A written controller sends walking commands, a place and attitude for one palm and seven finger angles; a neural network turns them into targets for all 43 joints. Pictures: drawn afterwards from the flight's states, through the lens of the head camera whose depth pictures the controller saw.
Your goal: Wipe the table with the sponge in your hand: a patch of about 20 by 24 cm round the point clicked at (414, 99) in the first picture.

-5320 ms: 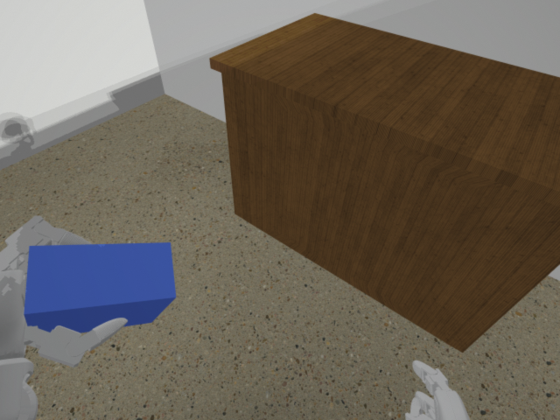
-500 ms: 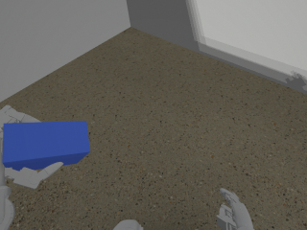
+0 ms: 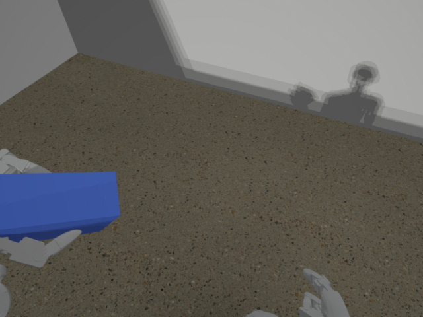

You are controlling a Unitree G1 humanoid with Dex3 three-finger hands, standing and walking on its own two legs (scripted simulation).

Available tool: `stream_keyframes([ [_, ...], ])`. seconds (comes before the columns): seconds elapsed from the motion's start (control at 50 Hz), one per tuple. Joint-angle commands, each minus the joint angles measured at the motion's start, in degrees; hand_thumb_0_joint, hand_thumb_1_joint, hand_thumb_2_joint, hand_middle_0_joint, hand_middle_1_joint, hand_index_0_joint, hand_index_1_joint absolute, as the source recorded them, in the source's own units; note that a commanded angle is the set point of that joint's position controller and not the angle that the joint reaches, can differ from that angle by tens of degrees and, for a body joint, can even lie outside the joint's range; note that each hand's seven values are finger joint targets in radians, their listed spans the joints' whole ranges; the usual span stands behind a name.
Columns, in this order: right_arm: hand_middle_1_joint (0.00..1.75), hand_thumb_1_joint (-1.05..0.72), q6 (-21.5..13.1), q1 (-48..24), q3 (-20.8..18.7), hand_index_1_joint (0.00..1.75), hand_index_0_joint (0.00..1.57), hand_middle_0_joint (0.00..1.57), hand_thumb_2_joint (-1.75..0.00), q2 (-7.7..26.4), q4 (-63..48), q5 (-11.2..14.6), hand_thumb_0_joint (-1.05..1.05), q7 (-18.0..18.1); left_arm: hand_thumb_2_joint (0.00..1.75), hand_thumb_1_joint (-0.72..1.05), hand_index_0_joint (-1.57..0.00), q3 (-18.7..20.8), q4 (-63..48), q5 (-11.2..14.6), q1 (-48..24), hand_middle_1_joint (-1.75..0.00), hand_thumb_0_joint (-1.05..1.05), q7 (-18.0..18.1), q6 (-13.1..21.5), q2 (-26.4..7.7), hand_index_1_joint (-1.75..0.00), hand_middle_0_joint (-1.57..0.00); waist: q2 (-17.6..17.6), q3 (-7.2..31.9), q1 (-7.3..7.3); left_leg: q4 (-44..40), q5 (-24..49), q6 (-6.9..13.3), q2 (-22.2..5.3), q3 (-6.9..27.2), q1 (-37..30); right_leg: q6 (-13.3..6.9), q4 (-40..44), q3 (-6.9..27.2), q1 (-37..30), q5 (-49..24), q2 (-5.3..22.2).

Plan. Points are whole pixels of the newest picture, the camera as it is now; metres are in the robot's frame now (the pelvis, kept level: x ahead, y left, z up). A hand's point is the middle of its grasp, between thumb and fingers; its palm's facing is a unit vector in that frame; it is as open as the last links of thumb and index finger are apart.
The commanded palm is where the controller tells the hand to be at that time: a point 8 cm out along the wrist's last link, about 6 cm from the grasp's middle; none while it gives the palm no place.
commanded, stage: walk to a spot facing it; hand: left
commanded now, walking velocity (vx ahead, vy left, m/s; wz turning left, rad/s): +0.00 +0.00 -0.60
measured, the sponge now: (76, 207) +0.23 +0.23 +0.15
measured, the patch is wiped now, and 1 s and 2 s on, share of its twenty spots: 0.00 0.00 0.00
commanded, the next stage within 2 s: turn to face it in 0.16 s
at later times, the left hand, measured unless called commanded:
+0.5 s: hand (162, 227) +0.20 +0.09 +0.18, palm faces +0.14 -0.78 -0.61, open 10.5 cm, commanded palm +0.16 +0.14 +0.18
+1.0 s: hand (229, 292) +0.14 +0.01 +0.17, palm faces -0.05 -0.87 -0.49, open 10.5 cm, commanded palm +0.12 +0.05 +0.18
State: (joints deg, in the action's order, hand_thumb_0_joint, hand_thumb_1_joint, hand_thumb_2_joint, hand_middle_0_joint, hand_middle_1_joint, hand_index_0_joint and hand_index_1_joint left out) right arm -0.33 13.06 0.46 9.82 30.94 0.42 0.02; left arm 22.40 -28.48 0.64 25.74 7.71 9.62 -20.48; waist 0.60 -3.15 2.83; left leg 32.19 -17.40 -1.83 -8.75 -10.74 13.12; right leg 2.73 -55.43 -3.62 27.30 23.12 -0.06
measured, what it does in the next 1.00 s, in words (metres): walks backwards, turning right: right foot, then left foot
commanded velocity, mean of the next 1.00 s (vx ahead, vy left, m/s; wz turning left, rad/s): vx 0.00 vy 0.00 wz -0.59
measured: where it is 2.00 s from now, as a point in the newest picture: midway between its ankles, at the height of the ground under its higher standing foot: outside the picture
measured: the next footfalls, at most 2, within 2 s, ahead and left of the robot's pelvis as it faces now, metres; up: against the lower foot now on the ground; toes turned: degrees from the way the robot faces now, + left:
right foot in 0.18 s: +0.02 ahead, -0.14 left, +0.00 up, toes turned -14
left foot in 0.80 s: -0.09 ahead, +0.05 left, +0.00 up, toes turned -19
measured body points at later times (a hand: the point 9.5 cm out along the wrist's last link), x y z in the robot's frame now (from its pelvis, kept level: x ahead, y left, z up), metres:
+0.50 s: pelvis -0.07 -0.09 +0.00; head -0.04 -0.14 +0.45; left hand +0.18 +0.13 +0.21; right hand +0.02 -0.39 -0.11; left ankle -0.04 +0.09 -0.63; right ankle -0.02 -0.13 -0.73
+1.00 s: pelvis -0.17 -0.10 +0.00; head -0.15 -0.13 +0.45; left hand +0.13 +0.05 +0.19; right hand -0.12 -0.35 -0.11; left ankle -0.13 +0.06 -0.73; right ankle -0.19 -0.21 -0.69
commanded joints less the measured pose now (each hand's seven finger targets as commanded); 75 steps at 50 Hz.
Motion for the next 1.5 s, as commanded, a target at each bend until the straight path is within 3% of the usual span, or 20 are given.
stream_keyframes([
  [0.0, 0.3, -0.9, -4.53, -4.02, -3.45, 0.3, 0.2, 0.2, -0.9, 9.57, -8.88, 0.22, 0.0, 0.14, 1.3, 0.1, -1.2, -0.19, -18.82, 0.06, -9.69, -1.6, 0.0, 0.37, 4.1, -8.35, -1.6, -1.2, 15.77, 3.89, -2.74, -9.72, 31.69, 4.65, -12.74, 3.69, -2.57, 0.96, 5.73, -3.46, -2.53, -1.13, 0.98],
  [0.14, 0.3, -0.9, -5.72, -2.23, -3.52, 0.3, 0.2, 0.2, -0.9, 8.53, -8.64, 0.66, 0.0, -1.0, 1.3, 0.1, -1.2, 7.55, -19.49, 1.02, -2.14, -1.6, 0.0, 0.97, 4.74, -13.16, -1.6, -1.2, 12.74, 11.67, -1.84, 7.38, 24.26, 0.76, -10.85, -0.63, -3.17, -0.91, 28.46, -4.04, -18.61, -14.76, 1.55],
  [0.18, 0.3, -0.9, -5.04, -4.62, -2.27, 0.3, 0.2, 0.2, -0.9, 5.73, -10.34, 0.61, 0.0, -0.58, 1.3, 0.1, -1.2, 12.05, -18.09, 1.31, 1.4, -1.6, 0.0, 1.82, 5.04, -17.74, -1.6, -1.2, -12.82, 14.63, -1.09, 29.43, -18.25, -3.43, 1.71, -0.07, 19.16, -10.58, 28.51, 21.6, -33.33, -64.19, 17.86],
  [0.2, 0.3, -0.9, -4.59, -5.15, -2.74, 0.3, 0.2, 0.2, -0.9, 6.3, -9.62, 1.09, 0.0, -0.36, 1.3, 0.1, -1.2, 13.0, -17.52, 2.56, 2.5, -1.6, 0.0, 2.04, 4.15, -16.93, -1.6, -1.2, -14.92, 17.55, -1.28, 36.86, -19.61, -3.95, 2.04, 8.16, 21.85, -11.95, 27.63, 24.11, -33.27, -67.45, 20.45],
  [0.26, 0.3, -0.9, -1.68, -7.94, -2.0, 0.3, 0.2, 0.2, -0.9, 4.67, -7.98, 0.6, 0.0, -0.08, 1.3, 0.1, -1.2, 16.53, -16.18, 3.58, 11.04, -1.6, 0.0, 2.3, 4.12, -16.65, -1.6, -1.2, -4.97, 16.56, -1.77, 41.42, -11.65, -4.16, 1.38, 12.34, 25.68, -12.83, 26.96, 19.99, -33.15, -53.33, 16.9],
  [0.36, 0.3, -0.9, 1.4, -9.38, -3.67, 0.3, 0.2, 0.2, -0.9, 6.57, -6.06, 0.5, 0.0, 0.66, 1.3, 0.1, -1.2, 13.71, -9.72, 3.91, 10.43, -1.6, 0.0, 2.12, 4.01, -12.94, -1.6, -1.2, -6.11, 13.43, -2.74, 39.91, -4.11, -4.67, 3.01, 11.63, 23.13, -9.97, 32.13, 15.68, -25.12, -39.59, 12.9],
  [0.62, 0.3, -0.9, 1.77, -8.6, -4.12, 0.3, 0.2, 0.2, -0.9, 9.98, -7.71, -0.39, 0.0, 1.34, 1.3, 0.1, -1.2, 5.58, -14.65, 2.28, -4.32, -1.6, 0.0, 3.05, 3.9, -12.81, -1.6, -1.2, -6.43, 9.31, -0.05, 14.83, -8.91, -1.89, 9.11, 8.81, 7.1, -5.71, 48.76, 28.42, -9.79, 6.99, 9.82],
  [0.7, 0.3, -0.9, 2.56, -7.01, -3.74, 0.3, 0.2, 0.2, -0.9, 8.87, -7.93, -0.37, 0.0, 0.37, 1.3, 0.1, -1.2, 5.14, -12.5, 1.55, -4.74, -1.6, 0.0, 1.74, 4.44, -11.75, -1.6, -1.2, -6.63, 10.83, -0.23, -1.19, -12.15, 0.17, 10.23, 6.66, -1.82, -4.6, 48.96, 28.27, -8.01, 4.31, 7.56],
  [0.74, 0.3, -0.9, 2.84, -4.54, -3.68, 0.3, 0.2, 0.2, -0.9, 8.99, -7.76, -0.42, 0.0, -0.05, 1.3, 0.1, -1.2, 4.04, -11.47, 1.44, -6.51, -1.6, 0.0, 0.72, 4.99, -11.16, -1.6, -1.2, -2.9, 12.19, -2.43, -12.7, -9.03, 2.35, 7.49, 6.29, -11.71, -1.56, 43.48, 24.53, -3.51, 2.6, 3.63],
  [0.78, 0.3, -0.9, 2.1, -8.06, -3.73, 0.3, 0.2, 0.2, -0.9, 10.0, -10.02, -1.19, 0.0, 0.13, 1.3, 0.1, -1.2, 4.45, -12.62, 1.38, -7.82, -1.6, 0.0, -0.47, 5.78, -10.89, -1.6, -1.2, 13.53, 8.19, -1.67, -22.13, -7.45, 9.35, -12.83, 23.4, -11.37, 0.18, 12.71, 13.22, 6.09, 0.03, -4.98],
  [0.8, 0.3, -0.9, 1.14, -8.57, -3.88, 0.3, 0.2, 0.2, -0.9, 8.36, -11.07, -0.5, 0.0, 0.38, 1.3, 0.1, -1.2, 6.03, -14.52, 0.25, -8.6, -1.6, 0.0, -0.49, 6.02, -12.75, -1.6, -1.2, 12.25, 6.14, -0.92, -20.57, -0.2, 12.73, -19.93, 24.35, -5.93, 0.48, -5.2, 8.59, 8.13, -0.03, -3.46],
  [0.86, 0.3, -0.9, 0.61, -7.73, -3.99, 0.3, 0.2, 0.2, -0.9, 7.64, -10.94, 0.81, 0.0, -0.41, 1.3, 0.1, -1.2, 6.9, -15.21, 0.79, -4.71, -1.6, 0.0, -0.81, 4.63, -11.88, -1.6, -1.2, 11.66, 5.54, -0.46, -15.68, 5.26, 10.68, -15.69, 9.01, 1.6, 0.14, -17.86, 6.38, 6.82, 1.05, 0.05],
  [1.02, 0.3, -0.9, -4.34, -3.16, -3.85, 0.3, 0.2, 0.2, -0.9, 10.18, -8.25, 1.2, 0.0, 0.13, 1.3, 0.1, -1.2, 2.71, -14.89, 0.23, -12.04, -1.6, 0.0, 1.01, 3.32, -11.11, -1.6, -1.2, 10.83, 6.1, -2.01, 6.0, 27.55, 1.76, -9.5, -0.12, -4.14, 0.96, 26.55, -6.28, -15.33, -11.19, -2.19],
  [1.04, 0.3, -0.9, -4.61, -2.93, -3.96, 0.3, 0.2, 0.2, -0.9, 9.43, -7.95, 1.61, 0.0, -0.06, 1.3, 0.1, -1.2, 4.02, -15.12, -0.04, -12.89, -1.6, 0.0, 1.28, 3.63, -12.55, -1.6, -1.2, 4.76, 8.56, -1.87, 15.26, 22.15, 0.15, -6.68, -1.17, -1.87, -1.09, 31.08, -1.89, -20.31, -20.25, 1.69],
  [1.08, 0.3, -0.9, -4.57, -7.68, -2.69, 0.3, 0.2, 0.2, -0.9, 7.21, -9.35, 0.67, 0.0, 0.63, 1.3, 0.1, -1.2, 10.89, -14.97, 0.56, -8.12, -1.6, 0.0, 2.52, 4.88, -18.54, -1.6, -1.2, -15.7, 11.19, -0.36, 36.71, -21.43, -3.08, 3.68, 5.48, 20.33, -12.09, 29.83, 26.89, -29.3, -61.7, 20.02],
  [1.16, 0.3, -0.9, -1.17, -10.17, -2.03, 0.3, 0.2, 0.2, -0.9, 6.06, -8.28, 0.65, 0.0, -0.23, 1.3, 0.1, -1.2, 15.61, -21.04, 3.39, 7.21, -1.6, 0.0, 1.98, 6.08, -18.26, -1.6, -1.2, -2.22, 15.54, -0.2, 32.98, -13.74, -2.89, 2.03, 12.58, 17.59, -13.5, 28.61, 22.32, -25.84, -38.49, 16.07],
  [1.32, 0.3, -0.9, 0.87, -7.01, -3.54, 0.3, 0.2, 0.2, -0.9, 7.95, -8.31, 0.8, 0.0, -0.58, 1.3, 0.1, -1.2, 15.27, -17.81, 3.55, 11.06, -1.6, 0.0, 2.23, 5.13, -14.11, -1.6, -1.2, -6.78, 14.57, -1.77, 7.08, -6.86, -2.32, 5.56, 8.59, 5.24, -11.77, 31.98, 24.87, -15.46, -23.95, 11.48],
  [1.38, 0.3, -0.9, 1.01, -5.35, -3.7, 0.3, 0.2, 0.2, -0.9, 8.98, -8.27, 1.1, 0.0, 0.38, 1.3, 0.1, -1.2, 12.02, -15.16, 3.34, 8.42, -1.6, 0.0, 1.7, 4.38, -12.49, -1.6, -1.2, -2.53, 11.92, -3.14, -7.53, -1.91, 0.44, 1.77, 10.49, -7.07, -6.82, 27.19, 22.26, -3.81, -12.11, 6.59],
  [1.42, 0.3, -0.9, 0.49, -6.95, -4.08, 0.3, 0.2, 0.2, -0.9, 10.77, -9.65, 0.76, 0.0, 1.37, 1.3, 0.1, -1.2, 10.49, -16.08, 2.19, 4.92, -1.6, 0.0, 1.2, 4.96, -11.87, -1.6, -1.2, 14.8, 7.63, -1.83, -15.65, 7.27, 8.9, -16.1, 24.9, -6.01, -1.74, 3.1, 9.72, 6.18, 7.3, -3.18],
  [1.48, 0.3, -0.9, -0.85, -7.39, -3.67, 0.3, 0.2, 0.2, -0.9, 8.89, -8.61, 0.5, 0.0, 1.38, 1.3, 0.1, -1.2, 5.39, -13.45, 0.29, -1.19, -1.6, 0.0, 0.66, 4.59, -9.57, -1.6, -1.2, 12.21, 1.72, -2.03, -15.89, 5.06, 11.21, -17.97, 17.46, 7.64, 0.24, -17.62, 6.83, 4.88, 3.8, 1.19],
])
